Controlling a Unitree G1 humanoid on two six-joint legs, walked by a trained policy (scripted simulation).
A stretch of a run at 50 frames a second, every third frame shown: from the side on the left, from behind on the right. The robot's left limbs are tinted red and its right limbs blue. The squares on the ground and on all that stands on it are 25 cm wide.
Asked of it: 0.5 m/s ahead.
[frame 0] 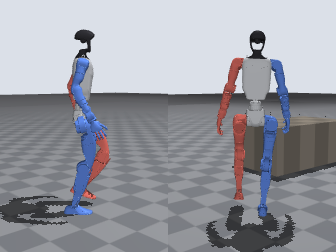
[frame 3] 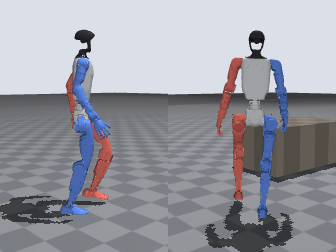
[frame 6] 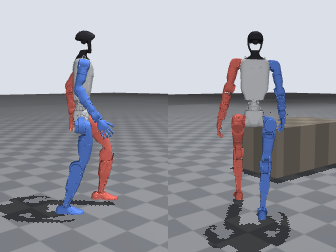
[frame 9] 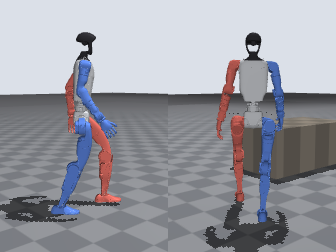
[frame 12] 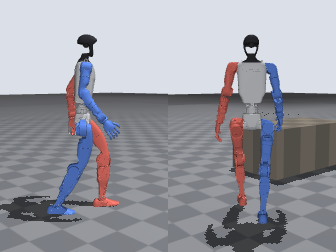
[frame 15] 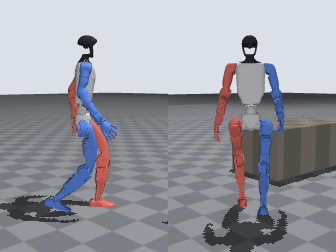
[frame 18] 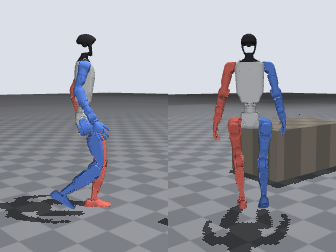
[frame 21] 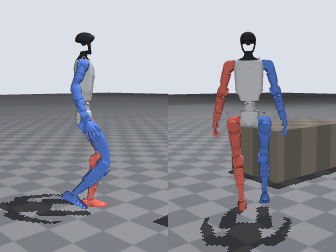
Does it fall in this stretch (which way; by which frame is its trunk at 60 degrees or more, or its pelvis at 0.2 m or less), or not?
no
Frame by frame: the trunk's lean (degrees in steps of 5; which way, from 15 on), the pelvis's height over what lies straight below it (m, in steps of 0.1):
0: 5, 0.8
3: 5, 0.8
6: 5, 0.8
9: 5, 0.8
12: 5, 0.8
15: 5, 0.7
18: 5, 0.8
21: 0, 0.8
